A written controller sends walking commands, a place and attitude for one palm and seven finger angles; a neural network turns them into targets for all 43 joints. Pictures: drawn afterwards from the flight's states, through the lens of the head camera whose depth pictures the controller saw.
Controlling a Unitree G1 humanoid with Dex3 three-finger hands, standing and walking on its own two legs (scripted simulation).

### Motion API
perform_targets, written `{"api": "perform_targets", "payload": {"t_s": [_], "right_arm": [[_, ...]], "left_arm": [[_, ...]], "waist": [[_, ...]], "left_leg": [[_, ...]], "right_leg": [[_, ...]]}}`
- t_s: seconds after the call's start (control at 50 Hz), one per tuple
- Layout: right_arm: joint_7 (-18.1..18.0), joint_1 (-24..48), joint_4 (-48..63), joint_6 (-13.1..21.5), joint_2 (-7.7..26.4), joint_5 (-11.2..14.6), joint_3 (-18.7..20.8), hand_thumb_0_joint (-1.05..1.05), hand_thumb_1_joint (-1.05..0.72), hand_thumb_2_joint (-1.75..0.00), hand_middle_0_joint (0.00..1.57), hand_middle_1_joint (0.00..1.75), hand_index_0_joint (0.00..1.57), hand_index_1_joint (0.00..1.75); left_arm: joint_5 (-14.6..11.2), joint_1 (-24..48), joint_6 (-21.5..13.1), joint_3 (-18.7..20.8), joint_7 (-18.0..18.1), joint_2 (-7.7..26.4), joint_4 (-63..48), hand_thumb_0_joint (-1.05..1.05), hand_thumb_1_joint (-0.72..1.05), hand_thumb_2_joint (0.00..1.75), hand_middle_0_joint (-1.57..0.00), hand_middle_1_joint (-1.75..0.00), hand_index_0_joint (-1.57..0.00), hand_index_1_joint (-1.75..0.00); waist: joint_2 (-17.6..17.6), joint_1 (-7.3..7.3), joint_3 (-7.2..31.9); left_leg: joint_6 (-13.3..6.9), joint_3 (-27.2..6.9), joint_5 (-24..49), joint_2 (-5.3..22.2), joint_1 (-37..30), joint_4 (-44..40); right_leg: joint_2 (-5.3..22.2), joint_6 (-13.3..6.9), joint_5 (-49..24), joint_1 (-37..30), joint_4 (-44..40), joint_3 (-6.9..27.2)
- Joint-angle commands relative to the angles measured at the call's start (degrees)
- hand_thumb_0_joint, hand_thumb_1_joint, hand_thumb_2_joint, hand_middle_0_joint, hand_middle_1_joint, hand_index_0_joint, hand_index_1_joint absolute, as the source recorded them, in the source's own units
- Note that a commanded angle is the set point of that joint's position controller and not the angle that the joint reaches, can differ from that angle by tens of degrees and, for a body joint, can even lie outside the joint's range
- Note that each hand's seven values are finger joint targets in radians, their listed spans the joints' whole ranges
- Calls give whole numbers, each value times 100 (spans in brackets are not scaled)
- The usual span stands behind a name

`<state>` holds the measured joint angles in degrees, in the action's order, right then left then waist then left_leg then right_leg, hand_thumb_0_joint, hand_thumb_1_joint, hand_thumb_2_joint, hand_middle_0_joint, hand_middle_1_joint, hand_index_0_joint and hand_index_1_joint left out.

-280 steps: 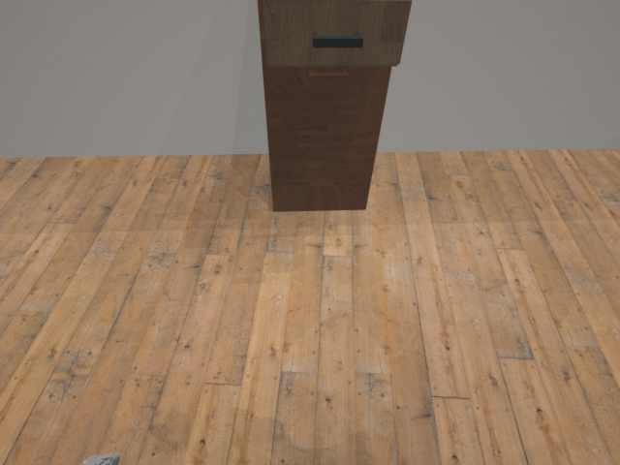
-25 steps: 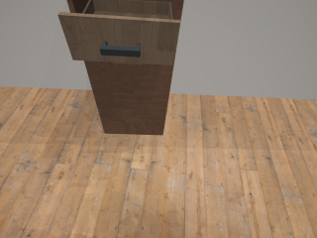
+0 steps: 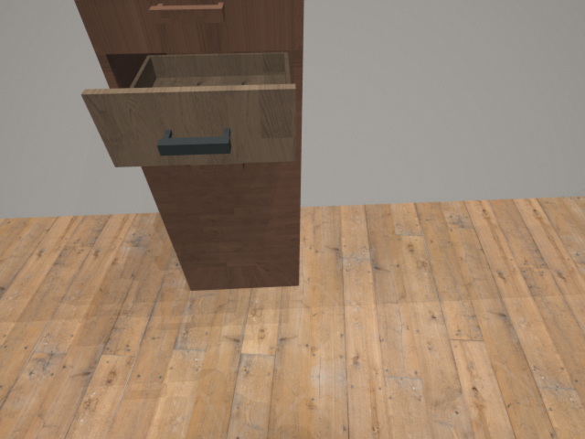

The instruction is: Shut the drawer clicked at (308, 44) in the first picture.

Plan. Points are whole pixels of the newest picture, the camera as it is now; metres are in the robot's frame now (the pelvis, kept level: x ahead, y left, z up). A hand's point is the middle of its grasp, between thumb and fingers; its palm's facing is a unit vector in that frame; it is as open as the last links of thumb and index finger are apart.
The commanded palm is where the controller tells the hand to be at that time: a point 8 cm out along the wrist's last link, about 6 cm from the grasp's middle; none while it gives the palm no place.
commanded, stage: take the last steps up to it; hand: left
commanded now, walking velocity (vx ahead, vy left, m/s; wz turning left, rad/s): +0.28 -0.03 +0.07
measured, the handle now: (196, 139) +0.62 +0.20 +0.08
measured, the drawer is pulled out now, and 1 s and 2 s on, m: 0.17 0.17 0.17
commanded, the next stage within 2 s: come to a stop and stand still in 0.40 s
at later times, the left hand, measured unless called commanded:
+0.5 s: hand out of the picture +0.05 +0.17 -0.19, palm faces +0.12 -0.99 -0.10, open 7.4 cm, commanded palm none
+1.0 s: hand (187, 378) +0.26 +0.19 -0.16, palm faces +0.05 -0.97 -0.25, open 7.3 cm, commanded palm none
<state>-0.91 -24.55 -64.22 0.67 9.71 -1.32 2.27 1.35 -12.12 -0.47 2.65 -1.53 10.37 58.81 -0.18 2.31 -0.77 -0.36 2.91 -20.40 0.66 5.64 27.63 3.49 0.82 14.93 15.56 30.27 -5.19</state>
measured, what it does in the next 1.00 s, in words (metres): walks ahead: left foot, then right foot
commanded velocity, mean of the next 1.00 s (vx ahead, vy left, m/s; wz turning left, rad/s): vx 0.01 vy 0.00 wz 0.01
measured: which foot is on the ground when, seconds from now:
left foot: down 0.00-0.00, up 0.02-0.40, down 0.42-0.82, up 0.84-1.00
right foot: down 0.00-0.42, up 0.44-0.76, down 0.78-1.00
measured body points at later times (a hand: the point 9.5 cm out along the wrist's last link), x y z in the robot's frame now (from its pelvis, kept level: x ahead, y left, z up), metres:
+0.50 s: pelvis +0.14 +0.02 -0.01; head +0.15 +0.05 +0.44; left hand +0.05 +0.22 -0.17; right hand +0.24 -0.20 -0.14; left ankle +0.19 +0.12 -0.73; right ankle +0.05 -0.10 -0.69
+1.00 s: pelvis +0.18 +0.00 +0.00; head +0.22 -0.01 +0.45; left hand +0.26 +0.24 -0.14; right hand +0.23 -0.24 -0.16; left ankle +0.13 +0.12 -0.68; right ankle +0.23 -0.11 -0.73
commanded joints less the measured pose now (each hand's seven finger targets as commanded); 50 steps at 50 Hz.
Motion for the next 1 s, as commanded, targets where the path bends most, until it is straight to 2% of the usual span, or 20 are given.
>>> {"api": "perform_targets", "payload": {"t_s": [0.0, 0.02, 0.06, 0.12, 0.28, 0.32, 0.36, 0.38, 0.4, 0.42, 0.48, 0.54, 0.6, 0.7, 0.74, 0.78, 0.8, 0.82, 0.88, 0.98], "right_arm": [[56, 756, 704, 115, 597, 17, 115, 0, -90, -90, 20, 30, 20, 30], [91, 960, 703, 88, 533, 10, 175, 0, -90, -90, 20, 30, 20, 30], [134, 690, 539, 34, 413, -33, 198, 0, -90, -90, 20, 30, 20, 30], [154, 416, 430, -13, 134, -48, 166, 0, -90, -90, 20, 30, 20, 30], [222, 1343, 748, 112, 39, 16, 102, 0, -90, -90, 20, 30, 20, 30], [198, 1278, 727, 159, 54, 15, 85, 0, -90, -90, 20, 30, 20, 30], [132, 688, 504, 226, 224, -10, 106, 0, -90, -90, 20, 30, 20, 30], [83, 113, 352, 262, 610, -32, 190, 0, -90, -90, 20, 30, 20, 30], [17, -388, 281, 271, 1182, -73, 310, 0, -90, -90, 20, 30, 20, 30], [-16, -470, 268, 208, 1261, -25, 301, 0, -90, -90, 20, 30, 20, 30], [-68, 577, 514, 233, 649, 19, 141, 0, -90, -90, 20, 30, 20, 30], [-131, 1065, 581, 280, 321, 20, 28, 0, -90, -90, 20, 30, 20, 30], [-163, 1214, 568, 194, 498, 39, 30, 0, -90, -90, 20, 30, 20, 30], [-142, 1314, 561, -7, 688, 34, 174, 0, -90, -90, 20, 30, 20, 30], [-117, 1304, 607, -72, 639, 48, 211, 0, -90, -90, 20, 30, 20, 30], [-50, 953, 642, -142, 357, 88, 220, 0, -90, -90, 20, 30, 20, 30], [-61, 944, 677, -237, 242, 95, 217, 0, -90, -90, 20, 30, 20, 30], [-83, 1114, 734, -298, 331, 91, 225, 0, -90, -90, 20, 30, 20, 30], [-79, 1127, 735, -311, 392, 106, 243, 0, -90, -90, 20, 30, 20, 30], [-11, 1174, 795, -313, 361, 103, 203, 0, -90, -90, 20, 30, 20, 30]], "left_arm": [[-62, -1850, -195, 264, 212, 1287, 234, 0, 90, 90, -20, -30, -20, -30], [-55, -1474, -198, 243, 232, 1115, 187, 0, 90, 90, -20, -30, -20, -30], [-29, -814, -241, 133, 275, 642, 38, 0, 90, 90, -20, -30, -20, -30], [-7, -829, -340, 66, 291, 368, 92, 0, 90, 90, -20, -30, -20, -30], [26, -1370, -381, 57, 273, 523, 467, 0, 90, 90, -20, -30, -20, -30], [10, -1375, -339, 71, 278, 505, 497, 0, 90, 90, -20, -30, -20, -30], [-26, -1340, -282, 61, 279, 390, 518, 0, 90, 90, -20, -30, -20, -30], [-28, -1450, -258, 26, 253, 216, 477, 0, 90, 90, -20, -30, -20, -30], [-73, -1583, -248, -9, 227, -77, 363, 0, 90, 90, -20, -30, -20, -30], [-12, -1376, -235, -9, 247, 85, 223, 0, 90, 90, -20, -30, -20, -30], [-2, -925, -186, 16, 177, 70, 243, 0, 90, 90, -20, -30, -20, -30], [-40, -1334, -14, -42, 252, -240, 430, 0, 90, 90, -20, -30, -20, -30], [-47, -1282, 107, -84, 316, -166, 389, 0, 90, 90, -20, -30, -20, -30], [-2, -966, 167, 0, 337, 191, 91, 0, 90, 90, -20, -30, -20, -30], [16, -935, 115, 57, 350, 472, 10, 0, 90, 90, -20, -30, -20, -30], [43, -670, 59, 124, 357, 959, -138, 0, 90, 90, -20, -30, -20, -30], [17, -695, 30, 170, 364, 1123, -154, 0, 90, 90, -20, -30, -20, -30], [3, -692, 36, 176, 384, 1098, -163, 0, 90, 90, -20, -30, -20, -30], [22, -254, 75, 215, 450, 977, -326, 0, 90, 90, -20, -30, -20, -30], [64, -41, 112, 277, 446, 1073, -474, 0, 90, 90, -20, -30, -20, -30]], "waist": [[1445, -931, -153], [1297, -773, -553], [540, -342, -616], [423, -135, -537], [650, -357, -520], [699, -287, -518], [384, -4, -326], [-461, 200, 25], [-1671, 272, 397], [-1537, 322, 487], [-635, -31, -397], [-464, -386, -51], [-539, -394, 81], [-791, -418, -181], [-453, -430, -108], [409, -215, 120], [1208, -296, 355], [1374, -450, 443], [832, -352, 524], [1070, -430, 491]], "left_leg": [[-204, -221, -1299, 180, 3173, 3130], [-219, -301, -841, 327, 3305, 3625], [-109, -300, -40, 576, 3015, 3709], [30, -76, 399, 622, 2541, 3243], [37, 288, 516, 443, 2098, 1354], [-17, 381, 733, 326, 1502, 856], [-49, 456, 1111, 184, 230, 80], [-250, -240, 1156, 708, -679, -213], [-795, -2004, 1386, 2120, -1334, -835], [-1089, -2479, 844, 2457, -1053, -1317], [-1086, -1685, 711, 2080, 420, -1627], [-831, -408, 3458, 1618, 827, -1301], [-828, -174, 4138, 1574, 674, -1027], [-657, -230, 3517, 1422, 752, -582], [-317, -81, 2768, 1066, 791, -64], [65, 324, 877, 275, 1073, 898], [171, 341, -698, 21, 1225, 1632], [147, -16, -1415, 10, 1399, 2420], [200, -398, -1164, -4, 1867, 3393], [276, -262, -926, 30, 1496, 2301]], "right_leg": [[2147, -1108, 2656, -1657, -2410, 3287], [2053, -1131, 3074, -1062, -2601, 3244], [1666, -965, 1967, -517, -2422, 2100], [1264, -885, 443, -257, -2301, 1060], [1187, -989, -1157, -720, -1839, 720], [1097, -870, -1185, -565, -1556, 589], [754, -653, -1239, -144, -625, 336], [398, -470, -714, 415, 503, 120], [-201, -195, 1237, 1388, 1969, -396], [-244, -236, 2039, 1587, 2974, 20], [286, -192, 1100, 1683, 3525, 389], [315, 49, 543, 623, 2392, 428], [167, 128, 358, 204, 1440, 228], [64, 88, -232, -75, 423, 93], [252, -10, -1638, -303, -189, 392], [1303, -570, -3907, -457, -383, 1344], [1756, -1018, -4541, -582, -691, 1735], [1923, -1302, -4803, -574, -821, 1861], [1703, -1392, -4815, -960, -609, 1459], [1565, -1252, -3197, -771, -904, 1304]]}}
